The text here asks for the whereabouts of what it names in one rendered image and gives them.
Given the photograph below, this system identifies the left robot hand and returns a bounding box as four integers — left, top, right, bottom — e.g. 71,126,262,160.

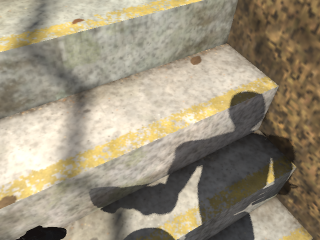
16,225,67,240

